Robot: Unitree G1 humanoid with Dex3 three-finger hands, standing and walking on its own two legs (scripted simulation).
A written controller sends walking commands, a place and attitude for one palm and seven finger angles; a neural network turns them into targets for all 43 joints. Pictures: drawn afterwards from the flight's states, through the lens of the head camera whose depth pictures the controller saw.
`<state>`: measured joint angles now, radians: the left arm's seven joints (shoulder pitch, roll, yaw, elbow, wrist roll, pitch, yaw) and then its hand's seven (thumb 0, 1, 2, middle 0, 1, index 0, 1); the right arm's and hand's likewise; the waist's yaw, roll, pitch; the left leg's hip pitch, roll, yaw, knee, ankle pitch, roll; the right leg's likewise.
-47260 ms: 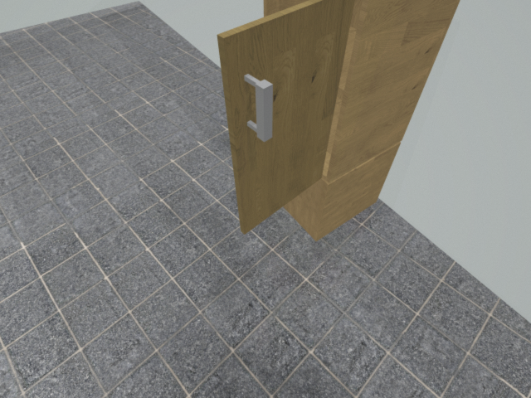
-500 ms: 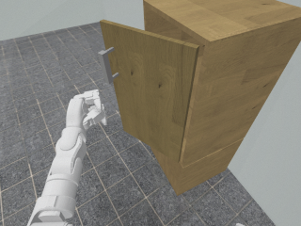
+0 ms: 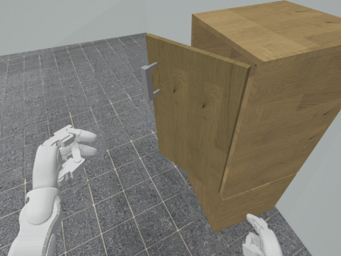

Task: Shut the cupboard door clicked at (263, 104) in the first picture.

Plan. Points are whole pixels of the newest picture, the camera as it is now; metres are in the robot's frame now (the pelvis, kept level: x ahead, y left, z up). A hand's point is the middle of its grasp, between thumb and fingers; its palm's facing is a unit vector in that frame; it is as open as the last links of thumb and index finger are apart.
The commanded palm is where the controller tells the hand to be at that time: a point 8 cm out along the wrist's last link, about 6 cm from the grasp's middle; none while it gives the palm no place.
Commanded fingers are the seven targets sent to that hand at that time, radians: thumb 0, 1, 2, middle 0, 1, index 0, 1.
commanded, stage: draw the hand back to the body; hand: left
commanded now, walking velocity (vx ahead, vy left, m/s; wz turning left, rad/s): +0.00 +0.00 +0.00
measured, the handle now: (152, 81) +0.64 +0.15 +0.10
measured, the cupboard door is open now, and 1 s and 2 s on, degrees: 29 29 29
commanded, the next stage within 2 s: step back with the hand held close in 0.66 s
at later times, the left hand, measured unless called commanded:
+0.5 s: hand (42, 182) +0.19 +0.27 +0.15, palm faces +0.49 -0.79 -0.38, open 7.2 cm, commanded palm +0.15 +0.30 +0.17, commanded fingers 0.00 0.90 0.90 -0.20 -0.30 -0.20 -0.30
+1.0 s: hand (46, 176) +0.21 +0.27 +0.15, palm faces +0.38 -0.79 -0.48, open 7.4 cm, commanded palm +0.15 +0.30 +0.17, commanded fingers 0.00 0.90 0.90 -0.20 -0.30 -0.20 -0.30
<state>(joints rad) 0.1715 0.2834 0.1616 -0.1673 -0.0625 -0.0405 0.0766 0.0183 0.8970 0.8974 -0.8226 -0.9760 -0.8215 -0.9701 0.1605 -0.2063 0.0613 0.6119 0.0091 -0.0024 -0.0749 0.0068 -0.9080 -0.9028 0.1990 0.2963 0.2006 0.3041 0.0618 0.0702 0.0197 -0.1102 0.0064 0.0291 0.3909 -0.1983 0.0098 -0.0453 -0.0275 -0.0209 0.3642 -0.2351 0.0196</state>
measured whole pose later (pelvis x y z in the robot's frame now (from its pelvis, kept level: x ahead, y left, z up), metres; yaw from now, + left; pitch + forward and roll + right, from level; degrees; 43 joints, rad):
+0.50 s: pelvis +0.01 +0.00 +0.00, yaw +0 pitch -5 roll +0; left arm 0.43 0.32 0.34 -0.32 -0.06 -0.09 0.10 0.02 0.89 0.90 -0.24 -0.34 -0.24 -0.34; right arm 0.19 -0.25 0.00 0.65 0.01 -0.08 -0.09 0.01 -0.91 -0.90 0.20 0.30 0.20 0.30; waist 0.08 0.08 0.02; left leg -0.11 0.01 0.02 0.41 -0.22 0.01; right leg -0.04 -0.02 -0.03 0.38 -0.25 0.02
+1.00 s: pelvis +0.01 +0.01 +0.00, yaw -1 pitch +0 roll -1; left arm 0.51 0.38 0.38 -0.38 -0.06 -0.13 0.09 0.02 0.89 0.90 -0.21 -0.30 -0.21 -0.30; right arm 0.17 -0.25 -0.02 0.59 0.01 0.02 -0.09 0.01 -0.91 -0.90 0.20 0.30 0.20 0.30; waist 0.03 0.08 -0.01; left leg -0.24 0.02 0.04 0.46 -0.23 0.02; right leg -0.15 -0.01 -0.01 0.39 -0.24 0.03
